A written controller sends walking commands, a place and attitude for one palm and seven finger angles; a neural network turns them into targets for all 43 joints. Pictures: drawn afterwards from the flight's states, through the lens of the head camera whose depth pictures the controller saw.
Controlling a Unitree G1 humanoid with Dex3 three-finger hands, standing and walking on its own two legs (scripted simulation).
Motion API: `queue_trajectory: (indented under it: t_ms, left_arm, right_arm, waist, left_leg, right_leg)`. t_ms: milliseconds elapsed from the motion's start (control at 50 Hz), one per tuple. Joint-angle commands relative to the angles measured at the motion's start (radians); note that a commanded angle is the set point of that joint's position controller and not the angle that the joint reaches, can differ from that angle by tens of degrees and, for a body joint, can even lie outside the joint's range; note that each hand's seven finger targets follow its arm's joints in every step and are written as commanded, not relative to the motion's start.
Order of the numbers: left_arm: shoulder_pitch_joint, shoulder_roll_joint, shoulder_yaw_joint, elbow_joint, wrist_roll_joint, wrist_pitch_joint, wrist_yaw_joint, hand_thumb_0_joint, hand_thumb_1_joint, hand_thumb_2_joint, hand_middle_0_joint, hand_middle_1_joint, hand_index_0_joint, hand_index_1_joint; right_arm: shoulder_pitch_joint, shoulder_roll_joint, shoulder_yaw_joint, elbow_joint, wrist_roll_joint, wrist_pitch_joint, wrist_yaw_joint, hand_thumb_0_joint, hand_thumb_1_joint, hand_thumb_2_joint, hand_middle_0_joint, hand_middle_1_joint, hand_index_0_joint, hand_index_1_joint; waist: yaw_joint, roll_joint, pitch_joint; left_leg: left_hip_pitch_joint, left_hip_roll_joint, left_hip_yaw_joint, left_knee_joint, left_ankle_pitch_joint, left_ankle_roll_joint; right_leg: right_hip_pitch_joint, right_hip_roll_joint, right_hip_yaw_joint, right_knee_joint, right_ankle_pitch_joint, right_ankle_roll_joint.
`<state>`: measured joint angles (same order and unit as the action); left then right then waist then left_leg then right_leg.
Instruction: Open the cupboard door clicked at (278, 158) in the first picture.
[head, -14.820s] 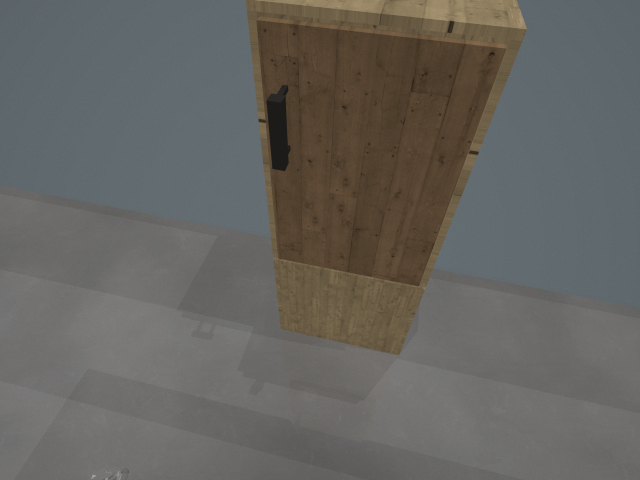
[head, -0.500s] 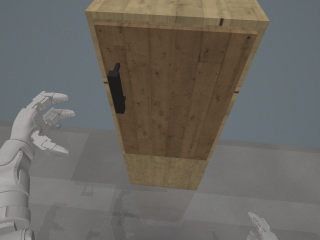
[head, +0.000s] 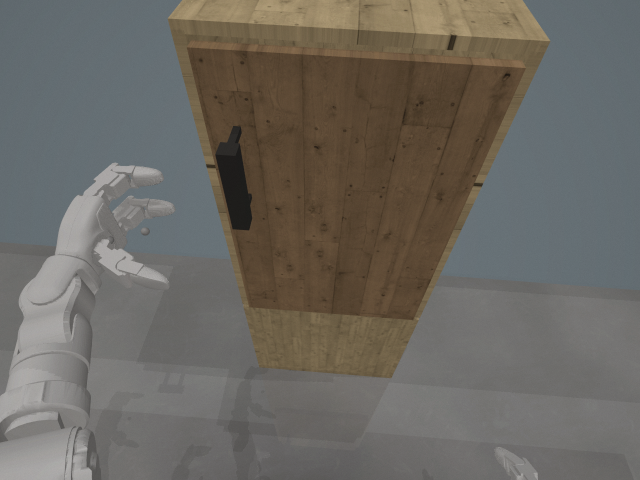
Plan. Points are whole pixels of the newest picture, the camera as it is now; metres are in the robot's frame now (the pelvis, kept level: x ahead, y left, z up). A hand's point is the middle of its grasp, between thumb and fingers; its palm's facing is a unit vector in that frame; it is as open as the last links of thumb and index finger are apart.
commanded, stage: move the hooked fingers beside the handle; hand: left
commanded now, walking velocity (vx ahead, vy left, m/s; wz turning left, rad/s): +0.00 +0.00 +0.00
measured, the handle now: (239, 179) +0.49 +0.13 +0.10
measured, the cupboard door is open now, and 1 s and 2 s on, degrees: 0 0 0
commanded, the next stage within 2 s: slide the fingers in behind the handle in 1.42 s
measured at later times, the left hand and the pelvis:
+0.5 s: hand (181, 199) +0.43 +0.20 +0.11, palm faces -0.07 -1.00 +0.00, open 14.0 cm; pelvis -0.01 -0.01 -0.01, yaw -1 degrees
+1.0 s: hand (180, 198) +0.45 +0.21 +0.10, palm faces -0.07 -1.00 +0.01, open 14.0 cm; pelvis +0.00 -0.01 -0.01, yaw -1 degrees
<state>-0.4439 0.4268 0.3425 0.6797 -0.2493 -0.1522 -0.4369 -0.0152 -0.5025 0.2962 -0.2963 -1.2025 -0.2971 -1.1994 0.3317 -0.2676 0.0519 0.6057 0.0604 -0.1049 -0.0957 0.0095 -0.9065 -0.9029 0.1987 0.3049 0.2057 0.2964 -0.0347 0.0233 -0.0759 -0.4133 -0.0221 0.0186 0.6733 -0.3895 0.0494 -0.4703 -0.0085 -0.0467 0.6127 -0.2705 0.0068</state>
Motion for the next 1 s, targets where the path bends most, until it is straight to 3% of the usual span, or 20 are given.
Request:
queue_trajectory:
  t_ms: [0,60,120,200,220,240,400,440,500,560,600,620,660,700,760,800,840,880,900,980]
  left_arm:
    - [-0.447,0.246,0.043,-0.182,-0.017,-0.075,0.019,0.000,-0.500,0.300,-0.300,-1.200,-0.300,-1.200]
    - [-0.426,0.270,0.071,-0.151,-0.016,-0.089,0.026,0.000,-0.500,0.300,-0.300,-1.200,-0.300,-1.200]
    - [-0.486,0.231,0.026,-0.112,-0.007,-0.094,0.027,0.000,-0.500,0.300,-0.300,-1.200,-0.300,-1.200]
    - [-0.536,0.246,0.032,-0.039,0.000,-0.104,0.035,0.000,-0.500,0.300,-0.300,-1.200,-0.300,-1.200]
    - [-0.553,0.281,0.058,-0.026,0.004,-0.110,0.038,0.000,-0.500,0.300,-0.300,-1.200,-0.300,-1.200]
    - [-0.609,0.256,0.022,-0.027,0.009,-0.120,0.037,0.000,-0.500,0.300,-0.300,-1.200,-0.300,-1.200]
    - [-0.680,0.288,0.039,0.103,0.025,-0.159,0.046,0.000,-0.500,0.300,-0.300,-1.200,-0.300,-1.200]
    - [-0.717,0.321,0.057,0.152,0.033,-0.163,0.048,0.000,-0.500,0.300,-0.300,-1.200,-0.300,-1.200]
    - [-0.725,0.343,0.072,0.134,0.042,-0.186,0.043,0.000,-0.500,0.300,-0.300,-1.200,-0.300,-1.200]
    - [-0.723,0.392,0.107,0.204,0.036,-0.189,0.036,0.000,-0.500,0.300,-0.300,-1.200,-0.300,-1.200]
    - [-0.754,0.387,0.092,0.207,0.046,-0.191,0.027,0.000,-0.500,0.300,-0.300,-1.200,-0.300,-1.200]
    - [-0.740,0.414,0.111,0.220,0.050,-0.191,0.026,0.000,-0.500,0.300,-0.300,-1.200,-0.300,-1.200]
    - [-0.734,0.388,0.093,0.224,0.042,-0.194,0.015,0.000,-0.500,0.300,-0.300,-1.200,-0.300,-1.200]
    - [-0.730,0.443,0.134,0.197,0.041,-0.202,0.007,0.000,-0.500,0.300,-0.300,-1.200,-0.300,-1.200]
    - [-0.694,0.378,0.097,0.136,0.022,-0.205,-0.005,0.000,-0.500,0.300,-0.300,-1.200,-0.300,-1.200]
    - [-0.714,0.362,0.084,0.145,0.019,-0.192,-0.003,0.000,-0.500,0.300,-0.300,-1.200,-0.300,-1.200]
    - [-0.685,0.362,0.091,0.134,0.019,-0.180,0.003,0.000,-0.500,0.300,-0.300,-1.200,-0.300,-1.200]
    - [-0.697,0.380,0.100,0.132,0.024,-0.174,0.012,0.000,-0.500,0.300,-0.300,-1.200,-0.300,-1.200]
    - [-0.726,0.348,0.070,0.130,0.029,-0.174,0.016,0.000,-0.500,0.300,-0.300,-1.200,-0.300,-1.200]
    - [-0.761,0.322,0.051,0.094,0.033,-0.188,0.035,0.000,-0.500,0.300,-0.300,-1.200,-0.300,-1.200]
  right_arm:
    - [0.011,-0.153,-0.064,-0.105,-0.005,-0.037,-0.010,0.000,-0.900,-0.900,0.200,0.300,0.200,0.300]
    - [0.020,-0.155,-0.065,-0.104,-0.010,-0.025,-0.006,0.000,-0.900,-0.900,0.200,0.300,0.200,0.300]
    - [0.018,-0.153,-0.065,-0.096,-0.005,-0.015,-0.004,0.000,-0.900,-0.900,0.200,0.300,0.200,0.300]
    - [0.030,-0.161,-0.065,-0.093,-0.007,-0.001,-0.003,0.000,-0.900,-0.900,0.200,0.300,0.200,0.300]
    - [0.036,-0.163,-0.066,-0.087,-0.007,0.003,-0.004,0.000,-0.900,-0.900,0.200,0.300,0.200,0.300]
    - [0.037,-0.161,-0.062,-0.083,-0.007,0.005,-0.005,0.000,-0.900,-0.900,0.200,0.300,0.200,0.300]
    - [0.078,-0.168,-0.065,-0.060,-0.013,0.028,0.000,0.000,-0.900,-0.900,0.200,0.300,0.200,0.300]
    - [0.093,-0.175,-0.065,-0.051,-0.014,0.034,0.001,0.000,-0.900,-0.900,0.200,0.300,0.200,0.300]
    - [0.106,-0.172,-0.068,-0.059,-0.018,0.043,0.006,0.000,-0.900,-0.900,0.200,0.300,0.200,0.300]
    - [0.125,-0.182,-0.068,-0.054,-0.017,0.056,0.004,0.000,-0.900,-0.900,0.200,0.300,0.200,0.300]
    - [0.127,-0.181,-0.068,-0.056,-0.017,0.061,0.006,0.000,-0.900,-0.900,0.200,0.300,0.200,0.300]
    - [0.133,-0.184,-0.069,-0.056,-0.017,0.066,0.006,0.000,-0.900,-0.900,0.200,0.300,0.200,0.300]
    - [0.138,-0.184,-0.070,-0.063,-0.017,0.070,0.006,0.000,-0.900,-0.900,0.200,0.300,0.200,0.300]
    - [0.144,-0.187,-0.073,-0.067,-0.018,0.075,0.007,0.000,-0.900,-0.900,0.200,0.300,0.200,0.300]
    - [0.143,-0.177,-0.077,-0.081,-0.016,0.079,0.012,0.000,-0.900,-0.900,0.200,0.300,0.200,0.300]
    - [0.147,-0.179,-0.078,-0.071,-0.014,0.084,0.012,0.000,-0.900,-0.900,0.200,0.300,0.200,0.300]
    - [0.141,-0.179,-0.079,-0.077,-0.014,0.084,0.014,0.000,-0.900,-0.900,0.200,0.300,0.200,0.300]
    - [0.142,-0.179,-0.076,-0.077,-0.014,0.087,0.013,0.000,-0.900,-0.900,0.200,0.300,0.200,0.300]
    - [0.137,-0.175,-0.075,-0.075,-0.013,0.086,0.012,0.000,-0.900,-0.900,0.200,0.300,0.200,0.300]
    - [0.138,-0.174,-0.075,-0.074,-0.018,0.080,0.016,0.000,-0.900,-0.900,0.200,0.300,0.200,0.300]
  waist:
    - [-0.019,0.071,-0.273]
    - [-0.005,0.049,-0.299]
    - [-0.027,0.050,-0.263]
    - [-0.030,0.032,-0.277]
    - [-0.030,0.032,-0.280]
    - [-0.045,0.050,-0.277]
    - [-0.053,0.025,-0.319]
    - [-0.060,0.015,-0.304]
    - [-0.049,0.070,-0.376]
    - [-0.055,-0.009,-0.338]
    - [-0.064,0.043,-0.345]
    - [-0.060,0.036,-0.340]
    - [-0.067,0.019,-0.349]
    - [-0.052,0.062,-0.396]
    - [-0.050,0.081,-0.418]
    - [-0.066,0.046,-0.386]
    - [-0.054,0.081,-0.382]
    - [-0.057,0.055,-0.371]
    - [-0.072,0.061,-0.349]
    - [-0.070,0.096,-0.384]
  left_leg:
    - [0.137,0.034,-0.075,-0.090,0.445,-0.061]
    - [0.129,0.033,-0.069,-0.081,0.478,-0.060]
    - [0.109,0.035,-0.066,-0.083,0.438,-0.057]
    - [0.080,0.029,-0.062,-0.080,0.382,-0.048]
    - [0.068,0.029,-0.059,-0.076,0.358,-0.046]
    - [0.071,0.028,-0.061,-0.076,0.359,-0.047]
    - [0.031,0.026,-0.053,-0.052,0.345,-0.037]
    - [-0.009,0.025,-0.050,-0.049,0.316,-0.032]
    - [0.013,0.023,-0.043,-0.035,0.374,-0.033]
    - [-0.063,0.025,-0.034,-0.030,0.338,-0.023]
    - [-0.061,0.023,-0.029,-0.026,0.319,-0.022]
    - [-0.071,0.024,-0.032,-0.024,0.311,-0.022]
    - [-0.068,0.024,-0.030,-0.017,0.319,-0.018]
    - [-0.059,0.024,-0.029,-0.017,0.333,-0.021]
    - [-0.001,0.030,-0.035,-0.008,0.418,-0.025]
    - [-0.001,0.035,-0.040,-0.013,0.393,-0.023]
    - [-0.005,0.032,-0.037,-0.016,0.382,-0.026]
    - [-0.017,0.033,-0.041,-0.018,0.376,-0.024]
    - [-0.011,0.035,-0.042,-0.018,0.362,-0.025]
    - [0.054,0.038,-0.060,-0.012,0.408,-0.036]
  right_leg:
    - [0.115,0.018,0.001,-0.023,0.247,-0.043]
    - [0.144,0.018,0.006,-0.016,0.284,-0.043]
    - [0.113,0.017,0.004,-0.018,0.264,-0.040]
    - [0.118,0.017,0.009,-0.012,0.247,-0.042]
    - [0.114,0.016,0.012,-0.012,0.238,-0.042]
    - [0.104,0.015,0.011,-0.009,0.239,-0.042]
    - [0.112,0.019,0.023,0.008,0.255,-0.036]
    - [0.112,0.018,0.027,0.011,0.248,-0.035]
    - [0.141,0.019,0.035,0.025,0.299,-0.036]
    - [0.164,0.022,0.038,0.027,0.304,-0.033]
    - [0.139,0.022,0.045,0.026,0.293,-0.031]
    - [0.137,0.022,0.043,0.028,0.284,-0.032]
    - [0.134,0.026,0.040,0.032,0.290,-0.033]
    - [0.154,0.025,0.046,0.038,0.305,-0.032]
    - [0.135,0.032,0.033,0.044,0.334,-0.037]
    - [0.105,0.035,0.030,0.032,0.313,-0.031]
    - [0.106,0.032,0.032,0.031,0.305,-0.034]
    - [0.106,0.035,0.029,0.033,0.298,-0.034]
    - [0.080,0.034,0.027,0.030,0.280,-0.032]
    - [0.051,0.037,0.020,0.038,0.270,-0.037]
